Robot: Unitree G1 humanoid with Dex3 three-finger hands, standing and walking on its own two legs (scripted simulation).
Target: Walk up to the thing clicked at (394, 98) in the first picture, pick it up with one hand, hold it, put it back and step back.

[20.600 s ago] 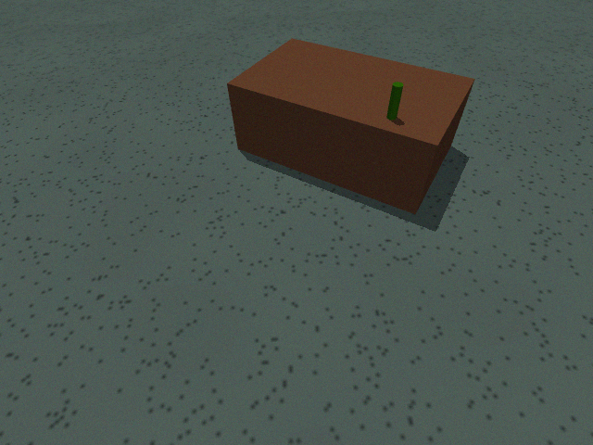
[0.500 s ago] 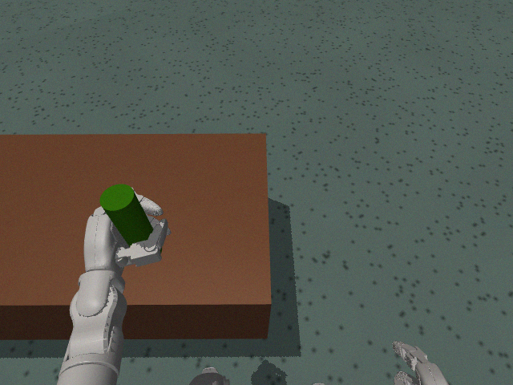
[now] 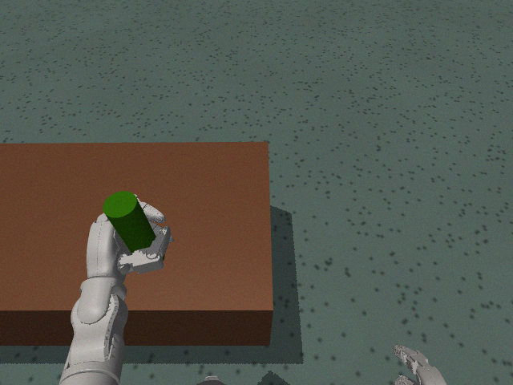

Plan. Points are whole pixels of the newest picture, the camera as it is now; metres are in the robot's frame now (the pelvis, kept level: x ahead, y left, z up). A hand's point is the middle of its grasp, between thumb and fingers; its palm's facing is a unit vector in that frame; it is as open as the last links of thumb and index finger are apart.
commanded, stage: hold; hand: left
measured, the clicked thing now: (137, 234) +0.33 +0.19 +0.07
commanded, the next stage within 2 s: none
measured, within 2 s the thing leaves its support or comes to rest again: neither
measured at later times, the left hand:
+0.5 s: hand (152, 241) +0.32 +0.17 +0.06, palm faces +0.06 -1.00 +0.01, open 5.3 cm
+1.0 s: hand (150, 241) +0.32 +0.17 +0.07, palm faces +0.07 -1.00 +0.01, open 5.3 cm
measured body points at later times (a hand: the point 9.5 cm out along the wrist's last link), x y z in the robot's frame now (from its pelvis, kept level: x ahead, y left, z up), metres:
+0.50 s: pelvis +0.00 +0.00 +0.00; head +0.03 +0.00 +0.45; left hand +0.31 +0.22 +0.06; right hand +0.13 -0.25 -0.10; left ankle +0.04 +0.13 -0.70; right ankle -0.03 -0.14 -0.70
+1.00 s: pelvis -0.01 +0.00 +0.01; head +0.03 +0.00 +0.45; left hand +0.31 +0.22 +0.07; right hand +0.13 -0.25 -0.10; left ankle +0.04 +0.13 -0.70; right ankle -0.03 -0.14 -0.70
